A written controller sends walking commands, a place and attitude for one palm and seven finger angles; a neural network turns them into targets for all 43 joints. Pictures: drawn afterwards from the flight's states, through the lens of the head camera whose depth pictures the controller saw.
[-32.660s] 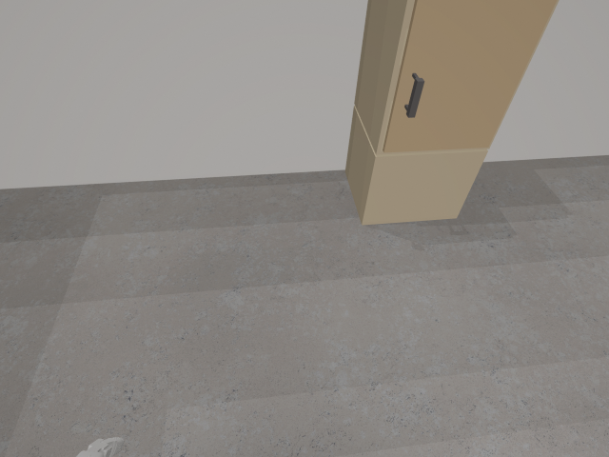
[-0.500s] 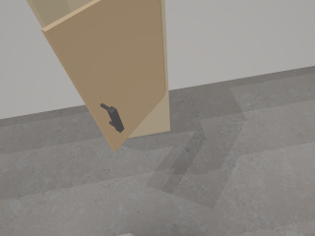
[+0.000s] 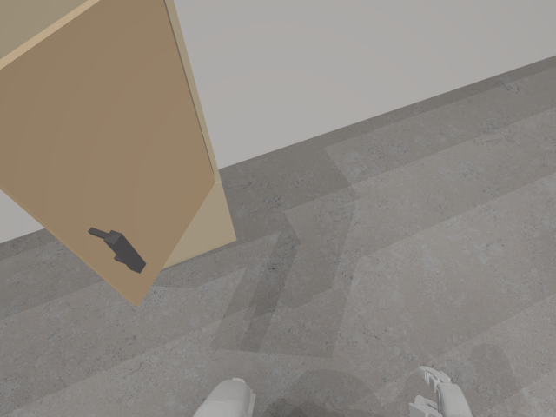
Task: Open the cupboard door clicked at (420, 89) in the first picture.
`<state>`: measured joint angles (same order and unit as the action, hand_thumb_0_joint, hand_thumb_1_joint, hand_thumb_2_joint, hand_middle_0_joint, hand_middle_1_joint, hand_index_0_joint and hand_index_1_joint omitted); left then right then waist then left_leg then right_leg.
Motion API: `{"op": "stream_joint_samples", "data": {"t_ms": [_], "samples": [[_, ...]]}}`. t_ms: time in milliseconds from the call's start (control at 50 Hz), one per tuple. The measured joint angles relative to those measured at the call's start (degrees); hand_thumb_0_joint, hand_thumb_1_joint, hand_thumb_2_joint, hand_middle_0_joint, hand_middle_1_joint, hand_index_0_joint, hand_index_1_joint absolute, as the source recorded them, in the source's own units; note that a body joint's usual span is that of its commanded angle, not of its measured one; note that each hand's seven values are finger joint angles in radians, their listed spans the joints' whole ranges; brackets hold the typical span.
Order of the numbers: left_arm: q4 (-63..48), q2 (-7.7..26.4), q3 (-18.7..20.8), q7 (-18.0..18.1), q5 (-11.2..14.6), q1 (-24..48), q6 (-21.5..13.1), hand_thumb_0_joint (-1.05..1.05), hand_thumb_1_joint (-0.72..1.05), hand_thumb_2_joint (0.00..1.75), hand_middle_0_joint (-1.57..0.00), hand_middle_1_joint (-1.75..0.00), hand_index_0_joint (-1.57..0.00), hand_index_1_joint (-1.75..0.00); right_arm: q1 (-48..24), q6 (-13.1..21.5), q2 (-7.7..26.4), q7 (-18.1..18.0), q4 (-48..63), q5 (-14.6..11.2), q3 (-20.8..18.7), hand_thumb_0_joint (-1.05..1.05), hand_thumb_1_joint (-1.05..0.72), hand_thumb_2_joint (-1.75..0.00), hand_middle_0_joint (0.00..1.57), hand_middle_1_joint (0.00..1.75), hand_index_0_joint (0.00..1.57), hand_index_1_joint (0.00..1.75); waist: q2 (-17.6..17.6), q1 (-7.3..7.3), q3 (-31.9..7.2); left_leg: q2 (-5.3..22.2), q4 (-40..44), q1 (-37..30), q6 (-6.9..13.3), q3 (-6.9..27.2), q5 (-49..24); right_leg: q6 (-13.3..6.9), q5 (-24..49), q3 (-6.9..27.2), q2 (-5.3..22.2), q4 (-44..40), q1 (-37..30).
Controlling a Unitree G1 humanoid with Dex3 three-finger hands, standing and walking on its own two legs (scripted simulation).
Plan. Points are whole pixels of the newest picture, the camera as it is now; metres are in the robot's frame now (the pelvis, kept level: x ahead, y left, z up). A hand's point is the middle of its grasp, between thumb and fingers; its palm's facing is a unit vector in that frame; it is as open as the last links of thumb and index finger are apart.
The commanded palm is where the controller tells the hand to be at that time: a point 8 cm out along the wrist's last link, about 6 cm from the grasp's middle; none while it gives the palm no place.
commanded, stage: walk to a spot facing it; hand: left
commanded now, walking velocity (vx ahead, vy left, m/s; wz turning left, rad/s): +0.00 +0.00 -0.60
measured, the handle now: (117, 249) +0.37 +0.37 -0.11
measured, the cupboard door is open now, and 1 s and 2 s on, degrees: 45 45 45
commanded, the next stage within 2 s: none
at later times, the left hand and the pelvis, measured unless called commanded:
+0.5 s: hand (168, 358) +0.20 +0.23 -0.17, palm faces -0.30 -0.92 -0.24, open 7.4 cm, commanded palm none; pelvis +0.04 +0.05 +0.00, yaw -19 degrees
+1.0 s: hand (241, 348) +0.23 +0.10 -0.16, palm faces -0.53 -0.83 -0.20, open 7.3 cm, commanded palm none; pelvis +0.08 -0.02 +0.00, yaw -35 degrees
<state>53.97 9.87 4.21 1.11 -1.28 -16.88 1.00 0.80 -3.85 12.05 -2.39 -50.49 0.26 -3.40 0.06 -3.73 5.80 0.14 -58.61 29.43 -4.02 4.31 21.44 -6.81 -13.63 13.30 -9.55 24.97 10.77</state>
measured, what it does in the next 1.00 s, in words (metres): steps on the spot, turning right: left foot, then right foot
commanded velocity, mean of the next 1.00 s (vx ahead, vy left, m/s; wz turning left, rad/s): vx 0.09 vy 0.00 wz -0.60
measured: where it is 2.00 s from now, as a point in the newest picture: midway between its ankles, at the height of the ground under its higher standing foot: (395, 366)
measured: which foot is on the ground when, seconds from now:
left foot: up 0.00-0.20, down 0.22-0.64, up 0.66-1.00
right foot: down 0.00-0.22, up 0.24-0.60, down 0.62-1.00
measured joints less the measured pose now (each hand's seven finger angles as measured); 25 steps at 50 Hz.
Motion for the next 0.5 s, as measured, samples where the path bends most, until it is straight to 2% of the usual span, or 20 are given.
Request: {"op": "stream_joint_samples", "data": {"t_ms": [140,200,220,240,280,320,360,420,500], "samples": [[-0.7,2.3,0.6,0.1,-0.2,-0.5,0.4,0.00,0.91,0.90,-0.21,-0.30,-0.20,-0.30,1.0,0.8,-0.8,0.1,1.6,-0.6,0.4,0.01,-0.91,-0.89,0.20,0.30,0.20,0.30,1.7,-0.17,-0.1,-1.7,9.6,-3.7,0.9,0.3,1.6,1.4,-1.1,4.8,-1.1,1.0,0.1],[-0.7,3.6,1.0,0.3,0.0,-0.5,0.8,0.01,0.91,0.90,-0.20,-0.30,-0.20,-0.30,2.3,1.7,-1.1,0.1,2.3,-0.8,0.9,0.01,-0.91,-0.89,0.20,0.30,0.20,0.30,2.4,0.65,-0.8,-2.0,20.9,-8.5,1.5,0.5,-2.6,2.4,-2.9,6.4,-1.8,3.4,0.9],[-0.9,3.8,1.1,0.2,0.3,-0.8,0.9,0.01,0.91,0.90,-0.20,-0.30,-0.20,-0.30,3.4,2.2,-0.7,0.1,2.9,-0.7,1.1,0.01,-0.91,-0.89,0.20,0.30,0.20,0.30,1.6,1.20,-1.7,-0.9,26.4,-10.8,2.5,1.3,-5.5,2.8,-4.1,6.1,-2.9,5.5,1.9],[-0.8,4.2,1.2,0.0,0.6,-0.3,1.0,0.01,0.91,0.90,-0.20,-0.30,-0.20,-0.30,4.2,2.9,-0.5,-0.1,3.1,-0.3,1.1,0.01,-0.91,-0.89,0.20,0.30,0.20,0.30,1.4,1.76,-2.1,-0.6,27.9,-11.5,3.4,1.3,-4.4,3.8,-8.4,4.2,-2.8,10.2,4.2],[-0.9,5.6,1.6,-0.4,0.5,1.9,1.3,0.01,0.91,0.90,-0.20,-0.30,-0.20,-0.30,5.2,2.9,-0.9,-0.3,3.0,0.4,1.6,0.01,-0.91,-0.89,0.20,0.30,0.20,0.30,2.8,1.29,-0.9,-0.9,26.7,-12.0,4.1,-0.7,-3.7,6.4,-15.2,-1.4,0.1,22.1,8.9],[-1.5,6.4,1.9,-1.0,0.0,3.4,1.2,0.01,0.91,0.90,-0.20,-0.30,-0.20,-0.30,6.5,2.8,-1.1,-0.4,3.0,1.1,2.3,0.01,-0.91,-0.89,0.20,0.30,0.20,0.30,2.9,1.05,0.0,0.3,27.9,-13.5,4.2,-2.3,-4.2,8.2,-16.4,-6.2,2.6,31.9,13.4],[-2.2,6.9,1.9,-1.6,-0.1,5.0,1.3,0.01,0.91,0.90,-0.20,-0.30,-0.20,-0.30,8.2,2.9,-1.1,-0.5,2.9,1.3,2.8,0.00,-0.91,-0.89,0.20,0.30,0.20,0.30,2.3,1.32,0.7,1.6,29.7,-14.8,4.0,-3.5,-5.0,9.2,-15.2,-9.3,5.1,37.8,16.7],[-3.1,7.3,1.7,-2.4,0.1,6.6,1.6,0.01,0.91,0.90,-0.20,-0.30,-0.19,-0.30,10.5,2.9,-0.9,-0.2,2.3,1.4,3.0,0.00,-0.91,-0.89,0.20,0.30,0.20,0.30,1.5,1.85,1.2,3.4,31.3,-16.6,3.8,-5.9,-5.1,10.0,-12.5,-11.6,8.4,39.3,19.1],[-3.4,6.9,1.0,-3.0,0.2,8.9,2.3,0.01,0.91,0.90,-0.20,-0.30,-0.19,-0.30,13.3,2.9,-0.3,0.1,1.1,1.4,2.6,0.01,-0.91,-0.89,0.21,0.30,0.20,0.30,0.7,3.16,1.4,5.0,31.1,-18.4,3.1,-9.5,-3.8,10.0,-9.8,-13.8,11.2,31.2,17.8]]}}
